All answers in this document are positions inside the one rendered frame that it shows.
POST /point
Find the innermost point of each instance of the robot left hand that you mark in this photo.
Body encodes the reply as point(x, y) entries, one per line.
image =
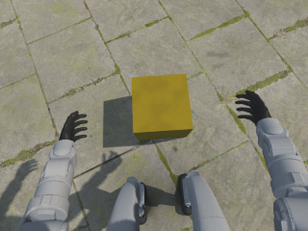
point(69, 131)

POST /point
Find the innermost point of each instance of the right robot foot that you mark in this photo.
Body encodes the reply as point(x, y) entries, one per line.
point(187, 210)

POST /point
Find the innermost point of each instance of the right robot shin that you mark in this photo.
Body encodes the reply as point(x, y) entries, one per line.
point(191, 173)

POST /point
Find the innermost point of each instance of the robot right forearm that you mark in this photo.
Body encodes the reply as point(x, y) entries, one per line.
point(288, 174)

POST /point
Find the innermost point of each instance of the right robot upper arm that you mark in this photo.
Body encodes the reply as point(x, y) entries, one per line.
point(290, 214)

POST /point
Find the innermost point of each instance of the carton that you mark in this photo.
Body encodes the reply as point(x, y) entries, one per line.
point(161, 107)

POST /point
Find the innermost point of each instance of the robot left forearm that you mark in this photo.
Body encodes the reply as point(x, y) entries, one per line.
point(50, 201)

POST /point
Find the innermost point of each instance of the left robot upper arm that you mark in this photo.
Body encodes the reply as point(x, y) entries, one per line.
point(46, 225)

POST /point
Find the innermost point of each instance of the robot right hand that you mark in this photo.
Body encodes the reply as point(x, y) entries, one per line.
point(257, 106)

